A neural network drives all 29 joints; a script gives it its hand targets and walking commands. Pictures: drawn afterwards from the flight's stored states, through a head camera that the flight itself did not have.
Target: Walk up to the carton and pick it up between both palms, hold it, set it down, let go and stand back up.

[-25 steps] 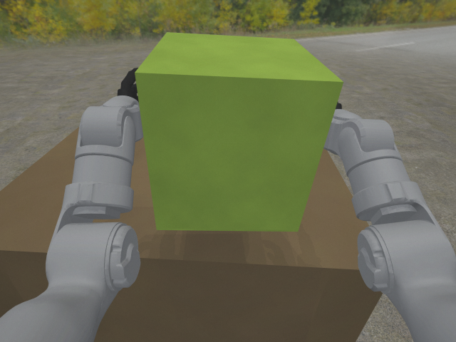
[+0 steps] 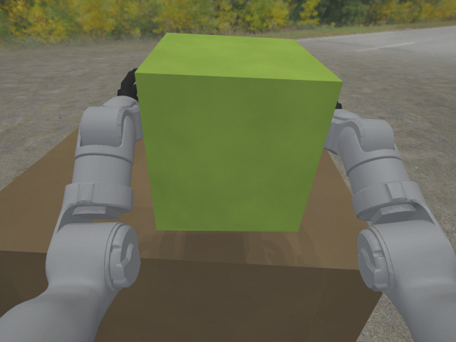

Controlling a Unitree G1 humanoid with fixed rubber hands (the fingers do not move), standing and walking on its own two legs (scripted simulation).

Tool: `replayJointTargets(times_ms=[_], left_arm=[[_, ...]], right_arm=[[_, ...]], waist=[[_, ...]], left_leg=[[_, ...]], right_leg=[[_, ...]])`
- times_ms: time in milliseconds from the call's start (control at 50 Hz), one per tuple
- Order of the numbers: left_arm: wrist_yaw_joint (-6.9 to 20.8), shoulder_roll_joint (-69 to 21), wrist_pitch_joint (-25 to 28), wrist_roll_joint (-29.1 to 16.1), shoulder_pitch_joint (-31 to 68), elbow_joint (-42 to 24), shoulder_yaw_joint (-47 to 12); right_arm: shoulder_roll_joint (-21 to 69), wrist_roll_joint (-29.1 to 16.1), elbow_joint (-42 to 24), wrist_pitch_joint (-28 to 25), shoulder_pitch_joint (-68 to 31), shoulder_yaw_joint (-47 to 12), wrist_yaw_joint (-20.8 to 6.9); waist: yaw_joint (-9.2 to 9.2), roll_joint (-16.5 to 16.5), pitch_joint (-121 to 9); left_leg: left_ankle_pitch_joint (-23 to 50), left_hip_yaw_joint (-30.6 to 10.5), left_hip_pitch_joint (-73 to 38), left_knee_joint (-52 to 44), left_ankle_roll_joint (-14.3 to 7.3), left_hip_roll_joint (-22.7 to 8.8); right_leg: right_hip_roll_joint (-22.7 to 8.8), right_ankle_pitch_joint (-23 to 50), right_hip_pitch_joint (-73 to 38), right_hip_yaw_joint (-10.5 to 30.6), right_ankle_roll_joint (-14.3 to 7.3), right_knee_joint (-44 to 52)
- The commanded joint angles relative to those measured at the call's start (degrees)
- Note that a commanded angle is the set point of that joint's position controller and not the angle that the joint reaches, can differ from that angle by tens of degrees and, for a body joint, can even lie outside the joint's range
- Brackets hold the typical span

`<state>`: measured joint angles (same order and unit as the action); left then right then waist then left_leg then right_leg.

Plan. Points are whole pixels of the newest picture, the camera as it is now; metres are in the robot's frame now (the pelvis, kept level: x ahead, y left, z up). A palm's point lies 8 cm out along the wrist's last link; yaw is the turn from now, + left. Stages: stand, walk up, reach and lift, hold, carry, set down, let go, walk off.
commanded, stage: set down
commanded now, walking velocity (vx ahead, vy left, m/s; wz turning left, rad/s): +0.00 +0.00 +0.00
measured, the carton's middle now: (229, 128) +0.40 +0.00 +0.28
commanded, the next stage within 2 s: none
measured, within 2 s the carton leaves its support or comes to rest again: neither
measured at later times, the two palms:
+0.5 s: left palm (139, 116) +0.42 +0.16 +0.29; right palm (316, 129) +0.42 -0.16 +0.27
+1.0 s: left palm (140, 128) +0.43 +0.17 +0.26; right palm (310, 139) +0.43 -0.16 +0.24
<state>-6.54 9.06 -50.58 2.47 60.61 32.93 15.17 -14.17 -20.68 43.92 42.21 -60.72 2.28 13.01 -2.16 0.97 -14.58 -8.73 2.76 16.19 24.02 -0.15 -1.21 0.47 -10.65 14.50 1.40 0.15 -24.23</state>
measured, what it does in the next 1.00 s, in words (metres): stands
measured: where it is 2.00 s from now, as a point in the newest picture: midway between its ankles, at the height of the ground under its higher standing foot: outside the picture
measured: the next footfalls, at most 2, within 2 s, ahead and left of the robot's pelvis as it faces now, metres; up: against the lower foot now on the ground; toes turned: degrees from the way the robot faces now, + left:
none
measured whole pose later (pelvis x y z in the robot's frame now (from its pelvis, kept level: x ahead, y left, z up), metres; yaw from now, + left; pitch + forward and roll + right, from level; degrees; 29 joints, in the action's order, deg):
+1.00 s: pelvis +0.02 +0.00 +0.00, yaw +0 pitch +2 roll -1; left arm -3.2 9.1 -27.4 6.2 59.7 47.1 15.5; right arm -10.2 -11.3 56.4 20.8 -60.3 6.6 10.1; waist -2.2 1.0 -10.1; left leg -9.6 2.6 16.0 23.4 -0.3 -1.2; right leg 0.5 -10.6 13.5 1.3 0.5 -21.9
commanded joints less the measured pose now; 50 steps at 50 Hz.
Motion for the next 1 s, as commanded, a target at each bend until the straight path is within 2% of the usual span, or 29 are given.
replayJointTargets(times_ms=[0,40,60,100,140,160,180,200,220,240,300,340,360,380,400,460,480,540,560,580,600,660,680,720,800,840,880,920,980], left_arm=[[11.2,-38.0,5.9,-10.0,54.1,-10.3,-15.7],[11.7,-36.4,7.2,-8.2,54.9,-6.0,-13.2],[12.3,-35.3,7.9,-7.6,54.9,-3.7,-11.6],[13.1,-35.3,10.7,-7.7,57.2,0.5,-10.7],[14.4,-33.7,13.0,-4.4,52.8,8.5,-6.8],[14.8,-32.8,14.5,-3.1,53.2,9.1,-6.1],[14.8,-32.9,15.9,-3.0,53.4,8.1,-6.5],[14.9,-32.0,17.0,-2.4,53.3,8.2,-5.5],[15.0,-32.6,17.9,-1.8,52.8,10.2,-5.7],[15.3,-30.7,18.7,-1.2,51.8,10.8,-4.4],[15.2,-31.5,20.8,-0.7,50.5,10.6,-4.7],[15.3,-31.6,21.1,0.3,46.9,11.6,-4.6],[15.3,-31.3,21.7,-0.2,47.7,10.0,-5.6],[15.0,-33.1,22.4,-1.6,47.9,7.2,-8.5],[14.6,-34.2,22.7,-2.0,47.2,6.3,-9.8],[13.3,-36.6,24.0,-5.3,47.0,-0.4,-15.4],[13.0,-36.2,24.1,-4.7,45.5,0.5,-15.0],[12.6,-37.9,23.6,-6.8,41.6,-1.1,-17.0],[12.2,-40.0,24.3,-8.4,44.4,-5.7,-19.5],[12.3,-38.9,24.1,-7.4,42.7,-3.6,-18.4],[12.2,-39.1,24.1,-7.4,41.5,-3.7,-18.8],[12.0,-40.2,24.7,-8.9,43.9,-6.3,-20.3],[12.2,-38.6,24.6,-7.6,43.1,-4.9,-18.5],[12.5,-38.0,24.6,-7.6,42.0,-2.5,-18.6],[12.9,-37.8,25.6,-6.8,43.3,0.7,-16.8],[13.2,-36.2,26.1,-5.8,43.6,3.9,-15.0],[13.2,-36.4,26.7,-4.9,44.4,4.6,-14.6],[13.8,-35.0,27.2,-4.3,44.2,7.9,-12.5],[14.1,-34.7,29.1,-4.0,47.0,9.5,-12.8]], right_arm=[[39.4,-12.4,-27.5,-5.0,-73.7,-9.9,-7.3],[40.0,-10.0,-21.6,-6.3,-73.2,-8.0,-7.7],[39.5,-8.1,-16.3,-6.5,-69.7,-6.2,-7.6],[39.3,-3.7,-11.5,-9.5,-69.6,-2.8,-8.1],[39.1,0.3,-4.2,-12.1,-64.2,0.1,-8.3],[39.4,2.1,-0.8,-13.7,-62.2,1.8,-8.6],[39.7,2.7,-1.2,-15.2,-61.4,1.7,-8.8],[39.5,3.0,-0.6,-16.3,-60.4,1.7,-9.2],[38.8,4.5,0.4,-17.7,-60.9,2.7,-9.2],[38.5,5.1,-0.4,-18.9,-60.7,2.1,-9.0],[38.9,6.0,0.3,-21.5,-58.8,1.6,-8.8],[39.2,5.7,-1.5,-22.8,-59.3,-0.3,-8.3],[39.1,6.1,-0.8,-23.0,-57.0,-0.1,-7.8],[39.1,5.6,-3.9,-24.0,-57.5,-1.3,-7.7],[40.0,4.4,-7.0,-24.9,-59.3,-3.0,-7.7],[42.1,1.7,-12.9,-25.7,-58.0,-7.9,-6.8],[42.2,1.8,-11.9,-25.7,-57.0,-8.4,-6.7],[43.1,0.5,-16.9,-25.8,-56.3,-10.6,-6.0],[44.1,-0.3,-18.6,-26.1,-56.5,-11.4,-6.0],[43.7,0.1,-17.1,-25.9,-55.9,-10.8,-6.1],[44.1,-0.7,-18.3,-26.0,-55.7,-11.8,-6.0],[43.5,-0.1,-17.1,-25.9,-54.3,-10.8,-6.2],[43.9,0.9,-15.1,-25.4,-52.6,-10.6,-6.3],[43.0,1.5,-16.0,-25.7,-53.5,-9.7,-6.4],[42.6,4.0,-10.6,-26.0,-52.1,-6.5,-6.8],[42.6,5.4,-9.0,-26.6,-53.1,-5.1,-7.2],[41.3,6.9,-4.8,-26.7,-51.3,-2.6,-7.6],[41.6,8.4,-2.2,-27.1,-50.8,-1.3,-8.0],[41.2,11.1,1.7,-27.9,-49.6,2.0,-8.7]], waist=[[0.23,-2.0,-24.0],[0.79,-1.8,-20.6],[-0.01,-1.8,-17.9],[-1.94,-2.4,-17.6],[-2.18,-2.4,-11.5],[-2.71,-2.5,-10.3],[-3.14,-2.6,-11.6],[-2.53,-2.2,-12.9],[-3.63,-2.9,-12.0],[-2.85,-0.9,-12.8],[-3.68,-1.1,-13.0],[-2.95,0.3,-14.6],[-3.98,-0.1,-14.4],[-4.49,-1.1,-18.3],[-3.99,-1.3,-21.3],[-4.42,-1.3,-28.8],[-4.41,-0.8,-27.5],[-4.77,0.4,-27.4],[-5.99,-0.3,-30.2],[-5.03,-0.6,-28.1],[-5.31,-0.3,-28.8],[-6.16,-1.1,-27.6],[-4.83,-0.4,-25.5],[-5.17,0.6,-25.7],[-5.78,0.0,-22.3],[-4.88,0.6,-21.4],[-6.10,-0.7,-19.9],[-5.11,0.9,-16.8],[-7.00,0.0,-15.3]], left_leg=[[4.1,-3.7,-12.4,-2.7,0.5,3.5],[0.2,-4.1,-11.1,-4.0,0.2,3.4],[-2.3,-3.8,-10.4,-4.5,0.3,3.2],[-5.6,-4.0,-10.5,-5.5,1.2,2.5],[-8.6,-3.7,-9.9,-6.6,0.9,2.3],[-9.2,-3.5,-11.3,-7.4,0.9,2.3],[-6.9,-3.5,-12.9,-7.2,1.3,2.2],[-4.5,-3.6,-13.7,-7.2,1.5,2.2],[-2.6,-3.6,-14.2,-7.1,2.0,2.1],[-0.8,-3.0,-15.6,-6.7,1.6,2.4],[1.9,-3.1,-16.3,-6.1,1.4,2.9],[6.2,-2.7,-18.7,-5.4,1.0,3.0],[6.2,-2.4,-19.2,-5.0,1.2,3.3],[9.6,-3.0,-21.0,-4.1,1.9,3.2],[12.0,-3.0,-23.0,-3.2,1.9,3.2],[19.7,-3.4,-26.1,-0.9,2.6,3.5],[19.6,-3.5,-25.5,-1.0,2.4,3.7],[21.7,-3.5,-24.3,-0.4,2.3,3.8],[22.6,-3.9,-25.1,0.1,2.8,3.9],[21.7,-3.8,-24.5,-0.5,2.7,3.8],[21.7,-3.5,-25.2,-0.3,2.5,4.0],[21.4,-4.1,-25.0,-0.3,3.1,3.6],[19.3,-4.0,-24.4,-1.1,2.6,3.5],[16.9,-3.6,-24.1,-1.5,2.3,3.7],[14.5,-3.9,-22.9,-2.3,2.2,3.3],[11.5,-3.0,-21.7,-3.2,1.5,3.4],[10.9,-3.5,-22.2,-3.6,1.9,3.0],[8.8,-2.7,-20.7,-4.6,1.4,2.9],[5.3,-2.8,-21.1,-5.7,1.5,2.6]], right_leg=[[4.8,7.8,-7.3,0.8,1.6,9.7],[4.2,2.9,-4.7,0.1,1.7,10.3],[3.9,0.6,-3.9,0.4,1.6,11.1],[4.0,-2.5,-2.4,-0.4,1.2,11.1],[3.2,-5.7,-1.6,-0.8,1.1,11.8],[3.3,-5.7,-2.1,-1.3,1.0,11.9],[3.4,-3.3,-3.4,-1.6,0.8,11.6],[3.6,-1.4,-4.6,-1.9,0.9,11.4],[3.9,0.5,-5.1,-2.2,0.7,11.4],[3.7,1.9,-6.2,-2.0,1.4,11.6],[3.5,4.9,-9.0,-2.0,1.7,11.3],[3.6,8.8,-11.3,-2.1,2.0,11.0],[3.3,9.3,-12.1,-1.9,2.3,11.2],[3.7,11.7,-12.8,-2.3,1.9,10.4],[3.5,14.1,-13.2,-2.5,2.1,10.1],[3.5,24.3,-17.5,-2.0,2.6,8.6],[3.4,25.9,-17.7,-2.0,2.8,8.5],[3.2,32.1,-19.9,-1.4,3.4,7.5],[3.4,33.2,-19.9,-1.9,3.5,7.0],[3.3,32.3,-19.6,-1.6,3.6,7.3],[3.3,33.5,-19.6,-1.8,3.8,7.3],[3.5,30.6,-17.1,-2.0,3.4,7.4],[3.2,28.4,-16.6,-1.7,3.5,7.9],[3.1,27.8,-16.2,-1.6,3.7,7.9],[3.0,22.8,-13.7,-1.7,3.3,8.8],[2.6,19.9,-13.5,-1.5,3.4,9.2],[2.7,16.9,-11.5,-2.4,2.7,9.3],[2.5,14.2,-10.5,-2.1,2.8,10.2],[2.6,9.7,-8.4,-2.7,2.1,10.5]])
